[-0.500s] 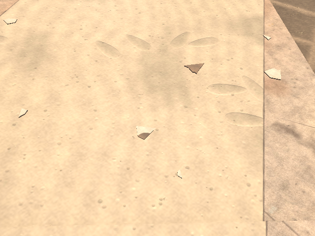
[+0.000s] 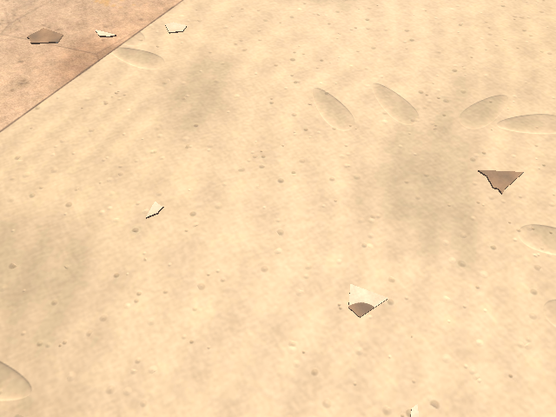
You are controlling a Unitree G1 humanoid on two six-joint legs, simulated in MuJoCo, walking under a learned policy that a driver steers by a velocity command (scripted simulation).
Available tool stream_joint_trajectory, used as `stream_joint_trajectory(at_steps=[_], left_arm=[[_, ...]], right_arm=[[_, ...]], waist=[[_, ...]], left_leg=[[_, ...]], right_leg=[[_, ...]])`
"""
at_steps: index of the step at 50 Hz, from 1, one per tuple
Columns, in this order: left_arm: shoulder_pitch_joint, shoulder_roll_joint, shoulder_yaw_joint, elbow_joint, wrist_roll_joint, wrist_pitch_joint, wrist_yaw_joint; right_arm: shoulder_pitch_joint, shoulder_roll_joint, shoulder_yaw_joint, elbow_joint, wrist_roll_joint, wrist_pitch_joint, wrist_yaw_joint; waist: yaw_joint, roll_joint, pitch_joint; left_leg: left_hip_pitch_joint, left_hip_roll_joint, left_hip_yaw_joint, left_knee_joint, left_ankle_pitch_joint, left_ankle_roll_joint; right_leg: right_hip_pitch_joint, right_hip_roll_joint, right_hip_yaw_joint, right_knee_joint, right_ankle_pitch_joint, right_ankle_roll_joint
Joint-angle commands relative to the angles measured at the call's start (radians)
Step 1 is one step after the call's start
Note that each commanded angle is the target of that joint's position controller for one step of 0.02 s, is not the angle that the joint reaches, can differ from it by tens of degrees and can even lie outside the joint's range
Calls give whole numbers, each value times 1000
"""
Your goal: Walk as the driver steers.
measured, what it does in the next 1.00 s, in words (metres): goes down: left foot, then right foot 0.04 m lower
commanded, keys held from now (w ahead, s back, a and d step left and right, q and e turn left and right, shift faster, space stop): w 0.34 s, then w+e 0.66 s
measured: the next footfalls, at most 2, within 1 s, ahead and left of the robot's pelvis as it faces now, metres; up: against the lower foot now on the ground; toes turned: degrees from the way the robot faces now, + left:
left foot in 0.34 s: +0.33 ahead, +0.18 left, +0.00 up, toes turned +7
right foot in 0.88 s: +0.61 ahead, -0.06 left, -0.04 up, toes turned -12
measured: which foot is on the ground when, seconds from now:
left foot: up 0.00-0.32, down 0.34-0.88, up 0.90-1.00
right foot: down 0.00-0.36, up 0.38-0.86, down 0.88-1.00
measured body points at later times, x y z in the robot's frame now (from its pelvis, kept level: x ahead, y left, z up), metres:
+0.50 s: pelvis +0.26 +0.08 +0.00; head +0.29 +0.10 +0.45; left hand +0.33 +0.35 -0.14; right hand +0.40 -0.18 -0.10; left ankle +0.29 +0.17 -0.74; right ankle +0.20 -0.08 -0.65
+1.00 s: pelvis +0.54 +0.02 -0.05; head +0.57 +0.01 +0.40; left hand +0.73 +0.26 -0.16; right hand +0.59 -0.27 -0.16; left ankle +0.48 +0.19 -0.67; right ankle +0.57 -0.05 -0.78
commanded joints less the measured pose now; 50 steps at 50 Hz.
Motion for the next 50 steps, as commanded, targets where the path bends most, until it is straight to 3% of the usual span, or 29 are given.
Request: stream_joint_trajectory(at_steps=[1,6,9,13,15,16,17,18,19,20,21,22,23,24,26,29,31,33,37,40,42,43,44,45,46,47,48,49,50], left_arm=[[45,82,22,-9,1,-18,-9],[71,146,40,32,-16,-19,-9],[102,174,42,47,-28,-4,-6],[164,190,41,79,-40,12,-9],[167,192,39,94,-48,25,-5],[147,199,40,92,-47,33,-2],[138,192,36,89,-44,41,0],[179,137,15,72,-28,38,-2],[249,27,-25,52,-27,22,-13],[183,115,-3,49,-52,3,-13],[112,163,14,19,-75,-2,-13],[78,152,14,13,-67,6,-7],[65,134,17,11,-50,18,-4],[80,117,20,13,-46,34,-3],[101,72,14,19,-44,55,-9],[43,65,22,-5,-42,55,-12],[-15,40,12,-25,-29,48,-24],[-73,29,5,-46,-23,48,-39],[-156,59,11,-94,-22,63,-60],[-183,64,14,-121,-20,67,-74],[-64,91,32,-107,-22,72,-71],[92,125,55,-61,-23,77,-62],[239,183,87,-11,-18,81,-46],[215,272,88,-28,-1,80,-32],[229,264,80,-67,-5,67,-36],[208,205,77,-80,-14,60,-35],[136,173,70,-81,-35,54,-34],[68,130,52,-101,-37,52,-28],[40,133,51,-117,-28,52,-21]], right_arm=[[41,-25,-11,-72,2,1,3],[-104,-21,7,-134,-21,-11,13],[-211,-15,17,-160,-16,-31,33],[-291,-55,8,-201,-8,-34,49],[-288,-75,1,-213,-2,-39,56],[-224,-97,-10,-196,-9,-42,58],[-87,-131,-32,-149,-17,-44,56],[68,-218,-62,-113,-30,-46,46],[158,-287,-84,-94,-34,-42,44],[167,-194,-57,-91,-23,-46,47],[86,-157,-41,-105,-24,-48,47],[10,-119,-30,-120,-28,-50,49],[-45,-88,-25,-119,-29,-54,53],[-77,-70,-22,-116,-33,-63,51],[-89,-75,-28,-100,-39,-80,44],[-88,-89,-36,-74,-38,-97,20],[-91,-101,-39,-62,-35,-94,9],[-64,-120,-46,-44,-29,-93,1],[-39,-137,-56,-13,-8,-78,-2],[-28,-157,-64,-7,-6,-54,-9],[-61,-186,-73,-11,-4,-46,-12],[-105,-163,-65,-18,1,-51,-10],[-121,-110,-50,-28,0,-66,-2],[-56,0,-18,-80,-38,-94,18],[41,-74,-14,-98,-25,-114,30],[-49,-136,-30,-124,13,-121,30],[-103,-135,-30,-138,13,-110,20],[-120,-138,-33,-125,-15,-92,6],[-108,-141,-36,-124,-31,-77,1]], waist=[[-3,-91,-48],[9,-63,-7],[47,-70,0],[64,-96,11],[36,-126,10],[-6,-125,-30],[-73,-95,-106],[-114,28,-225],[-110,267,-345],[-127,205,-330],[-107,146,-211],[-71,66,-158],[-42,39,-108],[-12,60,-92],[11,46,-72],[16,28,-13],[0,33,1],[-25,26,1],[-37,2,46],[-37,-16,65],[31,6,-8],[116,-22,-77],[181,-158,-122],[65,-420,-143],[57,-291,-353],[79,-174,-291],[39,-93,-185],[11,-47,-137],[-11,-51,-112]], left_leg=[[-155,109,-39,-36,53,3],[-222,131,-8,-336,239,-7],[-143,101,65,-516,360,-16],[-127,80,84,-580,306,9],[-106,84,57,-655,277,41],[-17,48,94,-696,269,57],[171,7,133,-727,288,80],[476,129,4,-705,320,149],[777,341,-418,-829,69,288],[760,360,-521,-916,39,259],[651,345,-393,-927,125,218],[548,311,-277,-933,231,194],[461,281,-189,-963,285,179],[398,259,-130,-997,293,164],[346,252,-59,-1045,347,170],[332,222,68,-1075,376,137],[296,189,161,-1065,366,114],[293,202,198,-1054,349,108],[425,265,217,-984,304,90],[500,285,235,-891,418,74],[458,281,253,-705,652,64],[360,240,275,-496,692,51],[168,108,307,-70,411,25],[-240,-37,222,310,-256,-17],[-318,-31,15,331,-286,-23],[-375,8,-23,200,-155,-16],[-399,54,-12,86,-82,-25],[-353,88,-15,20,-36,-51],[-296,102,-20,-34,-23,-72]], right_leg=[[152,-276,273,-257,50,-181],[168,-271,154,-309,161,-205],[157,-232,74,-288,185,-177],[242,-285,82,-218,169,-157],[317,-309,91,-141,236,-125],[335,-297,70,-50,362,-109],[294,-256,36,125,478,-89],[82,-190,-2,417,336,-49],[-310,-30,2,758,-220,3],[-418,-42,145,875,-401,-26],[-456,-78,168,882,-334,-44],[-426,-116,162,832,-269,-37],[-396,-142,162,767,-213,-27],[-342,-166,165,723,-171,-19],[-308,-161,154,686,-93,-11],[-355,-145,177,503,115,-2],[-292,-122,125,315,271,-4],[-236,-106,91,218,363,-9],[-317,-124,115,138,329,-42],[-337,-111,67,117,189,-66],[-154,-77,24,141,103,-100],[61,-53,9,105,178,-132],[289,-64,55,57,332,-193],[554,-252,398,156,715,-298],[656,-370,657,60,496,-447],[594,-341,644,-56,168,-411],[492,-314,617,-92,55,-356],[370,-296,579,-110,90,-324],[270,-295,571,-125,148,-326]])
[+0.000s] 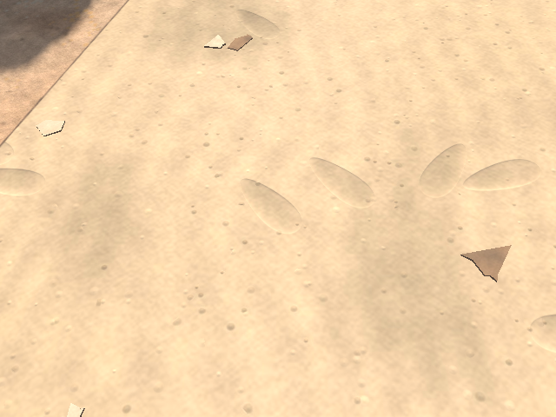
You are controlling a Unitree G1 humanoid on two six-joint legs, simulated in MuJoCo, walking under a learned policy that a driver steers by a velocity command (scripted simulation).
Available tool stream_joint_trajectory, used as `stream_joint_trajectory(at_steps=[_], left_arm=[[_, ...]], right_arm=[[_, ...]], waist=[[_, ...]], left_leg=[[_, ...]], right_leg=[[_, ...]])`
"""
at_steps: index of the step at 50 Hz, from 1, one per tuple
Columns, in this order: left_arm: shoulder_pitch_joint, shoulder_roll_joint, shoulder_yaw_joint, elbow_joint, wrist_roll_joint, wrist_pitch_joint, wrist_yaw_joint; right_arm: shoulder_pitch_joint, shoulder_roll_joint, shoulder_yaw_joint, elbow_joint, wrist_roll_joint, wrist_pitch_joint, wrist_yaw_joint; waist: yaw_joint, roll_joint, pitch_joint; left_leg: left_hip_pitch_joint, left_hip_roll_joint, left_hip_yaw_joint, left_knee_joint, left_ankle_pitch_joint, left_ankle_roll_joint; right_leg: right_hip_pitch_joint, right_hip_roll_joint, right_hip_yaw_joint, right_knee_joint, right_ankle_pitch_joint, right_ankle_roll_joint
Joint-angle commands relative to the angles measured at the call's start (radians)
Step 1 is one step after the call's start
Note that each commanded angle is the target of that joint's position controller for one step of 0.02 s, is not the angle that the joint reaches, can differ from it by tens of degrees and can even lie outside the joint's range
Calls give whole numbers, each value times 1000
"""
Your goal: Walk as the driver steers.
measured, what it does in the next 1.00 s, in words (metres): walks ahead, turning right: left foot, then right foot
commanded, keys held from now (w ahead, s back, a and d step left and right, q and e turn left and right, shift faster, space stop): w+e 0.40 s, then w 0.42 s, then w+q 0.18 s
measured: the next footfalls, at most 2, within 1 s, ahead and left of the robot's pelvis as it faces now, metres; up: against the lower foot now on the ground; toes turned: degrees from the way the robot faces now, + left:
left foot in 0.30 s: +0.36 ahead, +0.13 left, +0.00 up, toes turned -14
right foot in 0.80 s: +0.52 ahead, -0.20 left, +0.00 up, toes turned -22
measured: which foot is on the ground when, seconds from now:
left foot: up 0.00-0.28, down 0.30-0.80, up 0.82-1.00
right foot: down 0.00-0.30, up 0.32-0.78, down 0.80-1.00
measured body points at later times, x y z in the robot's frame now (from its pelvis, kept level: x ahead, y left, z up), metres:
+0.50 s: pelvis +0.28 +0.04 +0.01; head +0.30 +0.05 +0.46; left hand +0.48 +0.27 -0.10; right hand +0.30 -0.25 -0.09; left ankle +0.32 +0.14 -0.73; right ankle +0.22 -0.09 -0.64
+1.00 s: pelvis +0.50 -0.10 +0.01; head +0.52 -0.12 +0.46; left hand +0.68 +0.13 -0.09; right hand +0.51 -0.39 -0.11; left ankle +0.55 +0.06 -0.64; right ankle +0.49 -0.18 -0.73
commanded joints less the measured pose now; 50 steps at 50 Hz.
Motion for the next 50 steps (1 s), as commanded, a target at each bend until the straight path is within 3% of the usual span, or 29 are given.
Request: stream_joint_trajectory(at_steps=[1,3,6,10,13,14,15,16,17,18,19,20,21,23,27,31,34,36,38,39,40,41,42,43,44,45,46,47,50], left_arm=[[-2,132,30,-94,4,-21,21],[17,153,37,-93,7,-24,38],[47,174,47,-85,-9,-13,60],[121,158,43,-67,-15,6,63],[116,152,43,-71,-12,9,62],[99,136,38,-79,-9,9,62],[82,97,24,-92,-2,3,59],[99,36,3,-112,18,-1,58],[228,19,-6,-145,-23,-13,55],[212,129,14,-109,-32,-9,58],[110,168,26,-123,-21,-2,56],[69,150,25,-131,-9,4,56],[43,131,25,-141,1,4,53],[67,88,19,-141,-8,9,44],[0,51,3,-163,4,10,43],[-110,28,-15,-178,5,-9,23],[-193,36,-17,-203,-3,-16,12],[-220,52,-14,-219,-7,-20,7],[-173,77,-2,-213,-2,-24,5],[-74,103,15,-181,5,-24,8],[81,156,42,-134,10,-21,17],[248,248,64,-110,25,-15,33],[256,281,62,-107,23,-16,28],[227,189,39,-108,14,-21,26],[167,153,25,-110,9,-25,26],[102,123,16,-111,12,-28,23],[57,93,8,-111,18,-34,19],[33,79,6,-105,24,-43,18],[31,88,15,-71,31,-68,23]], right_arm=[[13,-142,-35,-91,-27,9,-13],[-34,-102,-22,-111,-35,19,-15],[-136,-50,1,-135,-38,15,-6],[-217,-66,-1,-164,-15,2,11],[-172,-111,-21,-166,-8,-12,15],[-105,-124,-31,-148,-10,-16,12],[3,-159,-46,-132,-23,-21,5],[160,-222,-61,-119,-31,-18,-5],[210,-285,-75,-86,-41,-6,6],[161,-180,-53,-115,-24,-3,8],[121,-129,-39,-122,-18,4,3],[74,-114,-30,-126,-26,11,3],[52,-95,-23,-115,-30,14,5],[45,-80,-17,-97,-31,7,11],[68,-125,-31,-53,-19,-1,14],[88,-156,-34,-20,-4,17,9],[148,-179,-37,13,7,30,11],[165,-192,-40,32,14,40,11],[152,-208,-42,45,20,51,6],[140,-205,-39,48,23,55,3],[147,-174,-25,48,15,55,-1],[156,-103,3,12,-14,47,-3],[234,-38,26,5,-7,27,2],[165,-143,-2,9,21,16,9],[102,-162,-8,-10,32,13,12],[73,-147,-8,-8,20,17,8],[71,-140,-13,-4,9,28,6],[100,-126,-13,6,11,43,7],[105,-85,-10,10,14,73,2]], waist=[[-22,-35,-119],[-11,-34,-105],[33,-60,-102],[77,-104,-97],[33,-142,-90],[-8,-147,-103],[-65,-125,-169],[-114,23,-303],[-37,385,-371],[-62,217,-272],[-83,118,-162],[-62,43,-109],[-46,36,-67],[-14,80,-55],[-10,48,-44],[-43,46,-34],[-75,58,-16],[-71,73,-2],[-23,85,-24],[37,75,-82],[103,51,-182],[149,-116,-328],[96,-310,-420],[124,-193,-323],[103,-161,-204],[69,-100,-149],[40,-108,-101],[11,-129,-92],[-13,-99,-58]], left_leg=[[-256,80,-71,-138,34,-54],[-209,73,-41,-278,95,-76],[-104,14,-3,-526,343,-82],[-29,-50,-2,-705,437,-67],[46,-48,-23,-767,354,-23],[136,-47,-14,-800,351,0],[309,16,-60,-795,337,40],[559,199,-251,-803,282,99],[767,391,-745,-929,18,253],[704,375,-741,-966,-173,229],[593,331,-562,-966,-128,185],[480,287,-438,-980,12,165],[399,247,-358,-1001,113,166],[311,200,-243,-1049,209,168],[323,210,-136,-1098,371,211],[330,175,-22,-1101,428,186],[361,191,-8,-1084,413,175],[408,221,-19,-1061,434,166],[435,230,-6,-983,584,144],[419,198,37,-864,738,121],[330,148,86,-669,763,87],[52,68,136,-306,441,29],[-230,-69,14,-54,-181,4],[-338,-14,-73,44,-155,15],[-359,27,-58,26,-57,29],[-319,66,-46,-24,29,27],[-281,88,-51,-70,89,20],[-224,103,-62,-86,134,14],[-222,95,-81,-124,216,-8]], right_leg=[[254,-346,478,-264,249,-254],[168,-296,379,-274,348,-229],[96,-192,253,-255,335,-159],[131,-188,306,-197,193,-119],[180,-221,406,-127,105,-89],[167,-199,407,-77,115,-69],[111,-151,363,66,128,-34],[-22,-65,249,366,-87,12],[-352,11,171,648,-429,53],[-451,-68,200,764,-361,67],[-469,-100,169,784,-263,72],[-428,-134,144,763,-192,78],[-403,-158,144,713,-148,79],[-321,-180,127,648,-118,79],[-349,-188,105,458,-28,96],[-280,-189,34,208,152,99],[-233,-164,-2,101,161,92],[-222,-154,-8,53,109,67],[-121,-123,-36,-8,68,31],[34,-91,-63,-52,94,7],[271,-104,-38,-42,116,-26],[591,-343,280,-43,99,-117],[745,-508,701,-191,-63,-237],[673,-484,642,-220,-141,-200],[544,-450,479,-235,-86,-160],[424,-403,376,-264,-22,-132],[334,-369,297,-301,42,-117],[274,-350,238,-335,82,-108],[214,-341,110,-389,230,-108]])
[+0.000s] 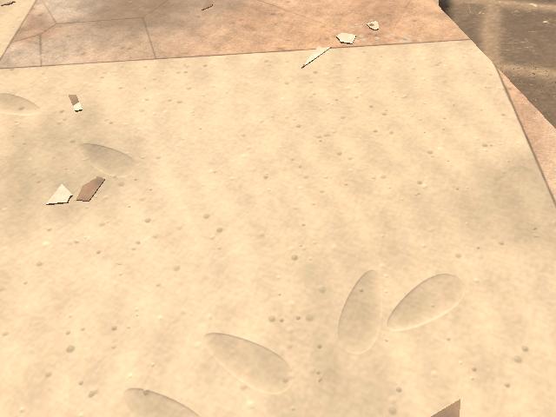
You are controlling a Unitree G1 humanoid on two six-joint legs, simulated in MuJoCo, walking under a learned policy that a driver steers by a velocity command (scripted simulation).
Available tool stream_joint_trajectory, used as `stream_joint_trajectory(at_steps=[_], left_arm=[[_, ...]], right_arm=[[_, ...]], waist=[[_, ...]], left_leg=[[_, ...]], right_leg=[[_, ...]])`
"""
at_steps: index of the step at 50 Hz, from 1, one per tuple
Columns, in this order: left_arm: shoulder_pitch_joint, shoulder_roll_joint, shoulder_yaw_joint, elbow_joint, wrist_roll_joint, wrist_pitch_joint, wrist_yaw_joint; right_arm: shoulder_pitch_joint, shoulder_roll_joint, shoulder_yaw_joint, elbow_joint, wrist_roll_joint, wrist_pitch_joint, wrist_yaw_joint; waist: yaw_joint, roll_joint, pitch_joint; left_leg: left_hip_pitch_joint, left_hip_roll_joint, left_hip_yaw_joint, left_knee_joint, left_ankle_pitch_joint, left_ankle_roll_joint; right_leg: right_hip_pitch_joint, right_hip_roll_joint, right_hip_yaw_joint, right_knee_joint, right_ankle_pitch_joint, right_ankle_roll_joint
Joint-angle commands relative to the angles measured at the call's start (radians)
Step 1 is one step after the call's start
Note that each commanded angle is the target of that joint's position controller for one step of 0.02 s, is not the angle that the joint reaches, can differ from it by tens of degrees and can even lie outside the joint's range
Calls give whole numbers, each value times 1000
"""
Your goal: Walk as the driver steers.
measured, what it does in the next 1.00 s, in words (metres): walks ahead, turning left: left foot, then right foot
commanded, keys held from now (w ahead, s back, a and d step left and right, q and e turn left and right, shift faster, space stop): w+q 0.80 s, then w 0.20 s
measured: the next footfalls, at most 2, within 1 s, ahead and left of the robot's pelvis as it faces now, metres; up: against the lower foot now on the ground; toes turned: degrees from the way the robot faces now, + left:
left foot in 0.36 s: +0.34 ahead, +0.16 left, +0.00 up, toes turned +14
right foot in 0.82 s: +0.67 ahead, +0.06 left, +0.00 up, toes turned +32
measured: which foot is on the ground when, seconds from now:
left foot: up 0.00-0.34, down 0.36-0.82, up 0.84-1.00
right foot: down 0.00-0.36, up 0.38-0.80, down 0.82-1.00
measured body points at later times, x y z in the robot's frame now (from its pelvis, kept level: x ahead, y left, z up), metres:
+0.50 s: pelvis +0.27 +0.08 -0.01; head +0.31 +0.09 +0.44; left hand +0.32 +0.37 -0.12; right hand +0.47 -0.16 -0.12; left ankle +0.30 +0.15 -0.74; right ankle +0.23 -0.09 -0.65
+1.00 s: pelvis +0.56 +0.12 +0.00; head +0.58 +0.12 +0.45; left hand +0.51 +0.40 -0.11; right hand +0.80 -0.06 -0.12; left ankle +0.45 +0.21 -0.66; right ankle +0.63 +0.04 -0.74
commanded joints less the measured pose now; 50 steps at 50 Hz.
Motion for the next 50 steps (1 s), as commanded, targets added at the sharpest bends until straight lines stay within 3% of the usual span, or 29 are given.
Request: stream_joint_trajectory(at_steps=[1,7,12,15,16,17,18,19,20,21,22,23,24,27,29,32,34,37,39,40,41,42,43,44,45,46,47,48,50], left_arm=[[-24,114,33,-34,10,-35,9],[8,146,38,13,4,-28,34],[87,175,47,62,-13,7,43],[61,215,57,57,-19,31,56],[51,229,60,53,-20,40,62],[32,236,60,48,-23,46,67],[29,225,52,33,-18,40,72],[138,58,1,-16,20,11,49],[59,115,2,-31,-13,-36,31],[-54,166,17,-65,-53,-58,20],[-79,156,10,-77,-47,-69,23],[-83,156,15,-66,-21,-67,31],[-62,168,24,-63,-6,-56,33],[-42,137,22,-69,7,-19,35],[-112,110,10,-94,12,-11,38],[-231,82,-4,-119,6,-16,30],[-288,93,-2,-136,-7,-21,21],[-310,134,13,-150,-16,-34,10],[-265,156,26,-143,-19,-44,7],[-191,168,37,-124,-17,-49,10],[-79,200,51,-105,-1,-55,15],[75,255,61,-89,9,-53,22],[137,320,80,-34,11,-40,8],[100,207,57,-58,-13,-39,4],[57,152,41,-62,-15,-32,8],[14,143,32,-67,-3,-26,8],[-10,127,26,-58,1,-22,9],[-20,116,20,-54,7,-24,11],[-9,111,18,-35,-4,-29,10]], right_arm=[[33,-43,-17,-46,-1,14,-6],[-129,-11,-4,-100,-12,7,20],[-263,3,8,-182,-10,5,54],[-223,-32,-10,-208,-9,9,68],[-147,-59,-25,-197,-8,13,67],[-8,-106,-51,-168,-6,14,59],[156,-181,-86,-131,-7,22,39],[160,-291,-104,-128,-3,20,26],[198,-230,-84,-154,-10,9,25],[167,-173,-69,-148,-20,1,25],[101,-142,-60,-157,-13,-4,24],[27,-109,-49,-172,-12,-3,23],[-16,-85,-40,-191,-24,-4,19],[-30,-102,-44,-200,-23,-8,8],[-6,-133,-52,-191,-19,-6,-5],[37,-140,-55,-176,-9,5,-17],[77,-146,-56,-163,-7,11,-18],[106,-134,-54,-152,-2,19,-21],[90,-134,-56,-157,-6,24,-24],[73,-116,-50,-164,-7,26,-24],[69,-68,-33,-173,-15,22,-21],[105,-6,-9,-187,-37,18,-21],[259,11,-1,-201,7,7,-20],[226,-94,-19,-162,15,7,-23],[102,-132,-29,-178,3,10,-21],[39,-116,-26,-192,-11,10,-22],[-1,-100,-27,-205,-22,5,-18],[4,-82,-25,-209,-19,3,-12],[19,-47,-16,-204,-16,5,-5]], waist=[[-23,-113,-8],[29,-94,45],[75,-83,87],[22,-134,22],[-24,-154,-28],[-105,-145,-100],[-185,-78,-188],[-66,205,-270],[-126,116,-428],[-148,59,-290],[-103,-19,-185],[-55,-63,-112],[-17,-45,-88],[19,-29,-54],[2,-20,-28],[-51,16,-21],[-78,32,-24],[-76,49,-27],[-42,80,-32],[1,84,-55],[53,59,-144],[91,-88,-288],[14,-452,-336],[50,-276,-232],[74,-177,-115],[58,-104,-64],[42,-97,-18],[18,-123,-13],[1,-151,-24]], left_leg=[[-122,38,-76,-28,118,-17],[-130,9,-7,-348,379,-12],[-195,-8,67,-483,284,31],[-55,-86,155,-497,132,83],[50,-126,180,-492,83,107],[249,-164,182,-547,114,141],[555,-112,49,-596,155,191],[936,162,-489,-631,91,377],[1029,248,-798,-794,-29,446],[946,215,-647,-823,13,381],[788,171,-517,-826,86,340],[630,131,-420,-838,190,312],[522,104,-361,-861,277,305],[364,64,-275,-904,393,305],[303,27,-215,-910,407,284],[270,-30,-170,-882,303,225],[289,-17,-209,-865,233,209],[385,21,-309,-785,161,193],[419,37,-364,-723,168,175],[408,11,-360,-665,195,155],[369,-35,-304,-511,221,121],[235,-115,-195,-218,-15,77],[-119,-203,-112,64,-345,25],[-216,-134,-155,167,-283,12],[-233,-105,-129,178,-187,10],[-197,-76,-100,151,-126,10],[-183,-52,-96,94,-84,10],[-134,-28,-87,49,-59,12],[-101,-14,-48,-27,-51,5]], right_leg=[[75,-278,168,-230,252,-145],[129,-257,-6,-258,290,-98],[315,-315,-59,-187,403,-84],[362,-321,-102,-26,827,-51],[357,-315,-112,91,973,-40],[293,-289,-130,279,988,-17],[81,-246,-131,555,749,25],[-406,-43,-72,936,-270,93],[-540,13,173,1074,-418,83],[-625,-47,204,1058,-326,58],[-604,-92,194,963,-237,44],[-540,-124,184,871,-195,51],[-463,-145,188,822,-165,61],[-390,-147,157,694,-119,105],[-382,-127,136,554,-7,131],[-306,-74,125,305,211,137],[-269,-46,129,221,268,136],[-258,-36,168,138,206,112],[-199,-34,168,112,122,80],[-98,-32,151,71,122,55],[85,-101,194,81,119,9],[341,-281,395,84,79,-53],[554,-457,898,-43,-201,-222],[490,-431,903,-91,-412,-199],[375,-384,723,-91,-358,-156],[262,-339,608,-102,-223,-139],[186,-304,530,-120,-111,-143],[136,-275,465,-139,-34,-135],[109,-254,394,-168,68,-150]])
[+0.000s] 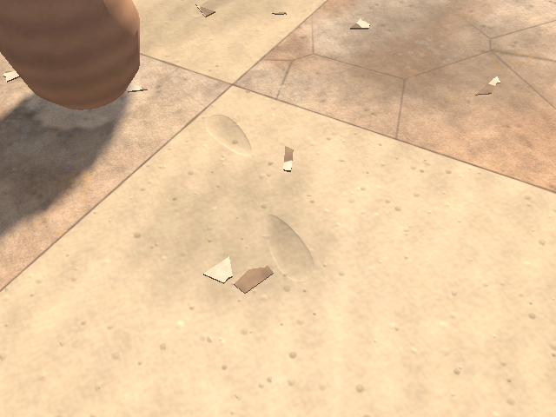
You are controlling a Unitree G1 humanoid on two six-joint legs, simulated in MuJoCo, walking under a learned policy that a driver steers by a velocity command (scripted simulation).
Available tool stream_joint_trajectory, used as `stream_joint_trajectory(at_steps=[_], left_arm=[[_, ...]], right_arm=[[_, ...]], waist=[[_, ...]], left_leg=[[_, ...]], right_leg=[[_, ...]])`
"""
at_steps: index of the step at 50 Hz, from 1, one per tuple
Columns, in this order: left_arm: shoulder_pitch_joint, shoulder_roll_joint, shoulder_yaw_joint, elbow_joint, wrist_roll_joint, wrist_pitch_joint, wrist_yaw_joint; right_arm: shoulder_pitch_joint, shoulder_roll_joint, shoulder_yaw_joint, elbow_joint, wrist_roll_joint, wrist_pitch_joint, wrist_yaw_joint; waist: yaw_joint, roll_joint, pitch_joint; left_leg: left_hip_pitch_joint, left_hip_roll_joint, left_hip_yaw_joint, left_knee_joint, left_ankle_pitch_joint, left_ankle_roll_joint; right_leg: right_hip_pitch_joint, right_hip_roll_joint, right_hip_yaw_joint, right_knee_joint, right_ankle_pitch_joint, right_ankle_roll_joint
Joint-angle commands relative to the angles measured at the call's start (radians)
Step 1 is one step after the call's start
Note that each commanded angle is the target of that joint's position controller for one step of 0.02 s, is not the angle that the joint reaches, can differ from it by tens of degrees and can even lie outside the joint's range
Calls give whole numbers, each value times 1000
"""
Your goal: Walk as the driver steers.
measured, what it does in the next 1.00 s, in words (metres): walks ahead, turning right: left foot, then right foot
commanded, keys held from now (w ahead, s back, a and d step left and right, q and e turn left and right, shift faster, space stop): w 0.38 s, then w+e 0.62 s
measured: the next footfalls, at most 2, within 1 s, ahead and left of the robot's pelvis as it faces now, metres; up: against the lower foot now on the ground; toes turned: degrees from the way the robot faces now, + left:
left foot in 0.32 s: +0.32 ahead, +0.16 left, +0.00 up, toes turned +3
right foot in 0.86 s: +0.61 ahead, -0.09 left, +0.00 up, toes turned -13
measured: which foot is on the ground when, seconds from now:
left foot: up 0.00-0.30, down 0.32-0.88, up 0.90-1.00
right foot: down 0.00-0.34, up 0.36-0.84, down 0.86-1.00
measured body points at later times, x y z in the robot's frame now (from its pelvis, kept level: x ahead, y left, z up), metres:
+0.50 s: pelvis +0.26 +0.07 +0.00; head +0.28 +0.09 +0.45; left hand +0.35 +0.35 -0.12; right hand +0.38 -0.20 -0.09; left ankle +0.28 +0.15 -0.74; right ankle +0.25 -0.09 -0.65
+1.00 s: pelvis +0.53 +0.00 -0.01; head +0.57 -0.02 +0.44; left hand +0.74 +0.22 -0.11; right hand +0.57 -0.30 -0.12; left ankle +0.47 +0.17 -0.64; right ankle +0.57 -0.08 -0.74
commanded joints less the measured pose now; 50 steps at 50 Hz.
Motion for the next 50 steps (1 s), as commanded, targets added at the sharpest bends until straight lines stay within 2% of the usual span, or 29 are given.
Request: stream_joint_trajectory(at_steps=[1,3,6,11,13,14,15,16,17,18,19,20,21,22,25,28,33,36,38,41,42,43,44,45,46,47,48,49,50], left_arm=[[10,117,24,-33,-10,-15,3],[24,151,32,-17,-16,-12,7],[48,177,35,5,-23,0,10],[127,199,36,53,-37,20,8],[127,214,40,65,-40,31,12],[111,223,41,66,-41,37,15],[110,211,36,67,-40,40,18],[101,175,19,53,-26,37,21],[177,79,-14,17,-9,19,18],[171,102,-12,26,-17,-1,15],[100,177,11,7,-43,-9,8],[44,174,10,-3,-49,-9,7],[20,162,11,-3,-36,-2,9],[35,154,16,5,-30,12,11],[65,104,11,20,-34,49,16],[-5,97,14,-3,-30,54,18],[-151,63,0,-49,-25,44,-10],[-236,54,-7,-97,-26,43,-27],[-270,60,-6,-130,-27,44,-41],[-205,100,15,-148,-26,49,-52],[-99,135,36,-128,-28,52,-49],[64,193,69,-91,-30,54,-36],[188,294,100,-69,-30,66,-10],[138,327,94,-98,-36,57,-11],[152,243,72,-101,-30,52,-12],[121,200,60,-99,-26,46,-10],[57,183,54,-105,-26,43,-10],[3,146,43,-120,-22,41,-6],[-25,138,38,-138,-13,41,-2]], right_arm=[[-30,-46,-11,-87,-6,-18,7],[-90,-26,1,-106,-13,-22,9],[-180,-10,13,-119,-9,-32,19],[-296,-32,9,-154,5,-40,37],[-289,-51,1,-159,5,-44,43],[-234,-68,-9,-145,0,-45,42],[-120,-103,-29,-108,-7,-44,35],[45,-158,-52,-70,-13,-40,25],[157,-266,-75,-58,-30,-31,17],[188,-213,-60,-46,-15,-28,20],[125,-164,-40,-46,-10,-30,23],[57,-131,-30,-54,-10,-31,24],[0,-100,-21,-54,-17,-35,28],[-39,-74,-13,-54,-23,-43,31],[-63,-78,-21,-25,-29,-70,31],[-33,-93,-28,12,-38,-78,18],[-1,-123,-33,51,-27,-71,1],[54,-138,-39,88,-18,-53,-3],[69,-148,-43,103,-10,-35,-6],[44,-187,-54,97,-4,-9,-22],[35,-196,-56,94,-5,0,-28],[23,-191,-51,86,-3,2,-34],[60,-124,-28,53,-27,-13,-33],[102,-34,7,17,-34,-51,-14],[-1,-125,-14,2,-1,-87,7],[-70,-132,-13,-25,23,-104,14],[-84,-115,-10,-24,7,-110,9],[-86,-129,-20,-17,-17,-103,2],[-66,-128,-24,-16,-24,-90,3]], waist=[[-8,-141,-12],[5,-121,-2],[36,-119,8],[68,-130,35],[42,-139,32],[0,-137,5],[-56,-119,-66],[-131,-80,-181],[-129,150,-324],[-137,210,-383],[-127,136,-234],[-102,82,-140],[-74,38,-74],[-38,55,-44],[-1,57,-16],[-14,18,14],[-68,-3,54],[-101,-16,85],[-103,-8,88],[-42,49,8],[19,56,-56],[107,27,-139],[124,-139,-248],[38,-295,-367],[107,-176,-358],[96,-132,-223],[42,-37,-128],[10,-41,-86],[-20,-65,-66]], left_leg=[[-186,85,-13,-98,49,-12],[-193,98,9,-220,121,-24],[-133,86,42,-414,276,-29],[-64,49,66,-579,323,-9],[-18,35,74,-624,271,19],[75,14,95,-660,268,38],[247,-11,116,-686,271,64],[504,73,30,-657,287,109],[873,333,-389,-688,176,255],[893,392,-650,-823,59,302],[781,359,-535,-844,3,261],[644,322,-396,-863,47,232],[520,282,-304,-900,114,216],[431,251,-232,-936,178,199],[320,231,-92,-1011,296,199],[349,231,7,-1028,396,188],[396,218,146,-1047,424,144],[515,254,178,-1015,463,136],[595,276,195,-963,556,125],[638,276,242,-771,1028,89],[615,260,260,-618,1140,72],[492,220,282,-395,1067,37],[166,139,289,-51,605,-12],[-181,-76,109,253,-215,-59],[-290,-10,-45,283,-184,-34],[-317,31,-26,228,-107,-13],[-280,73,-16,117,-42,-11],[-217,101,-11,35,-5,-20],[-160,111,-14,6,19,-31]], right_leg=[[155,-265,290,-239,115,-188],[153,-269,242,-263,177,-199],[140,-241,153,-274,205,-175],[204,-276,135,-239,212,-146],[246,-298,137,-196,276,-128],[247,-286,115,-131,392,-112],[222,-245,72,6,525,-89],[90,-199,28,232,451,-51],[-300,-56,-38,631,53,26],[-448,-22,91,793,-387,25],[-534,-82,109,856,-337,14],[-525,-126,85,828,-248,7],[-490,-154,76,774,-179,12],[-430,-181,87,730,-128,17],[-368,-179,106,693,-33,41],[-440,-163,145,576,108,55],[-405,-140,69,309,314,38],[-453,-133,40,226,274,14],[-473,-120,7,196,185,-8],[-311,-37,-85,191,24,-62],[-168,5,-105,177,5,-89],[90,26,-75,107,70,-132],[434,-179,261,99,80,-227],[675,-386,817,-57,-24,-412],[672,-366,768,-108,-71,-367],[546,-326,608,-112,-27,-322],[384,-278,499,-124,65,-286],[272,-245,426,-141,162,-267],[191,-224,400,-167,214,-269]])
Velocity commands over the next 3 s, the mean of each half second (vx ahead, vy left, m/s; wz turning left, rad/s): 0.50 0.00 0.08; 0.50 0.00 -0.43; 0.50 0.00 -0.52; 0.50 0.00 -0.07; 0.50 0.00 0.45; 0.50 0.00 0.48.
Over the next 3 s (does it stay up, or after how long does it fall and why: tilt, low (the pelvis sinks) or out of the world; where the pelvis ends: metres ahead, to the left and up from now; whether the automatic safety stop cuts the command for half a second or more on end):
stays up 1.55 -0.41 0.00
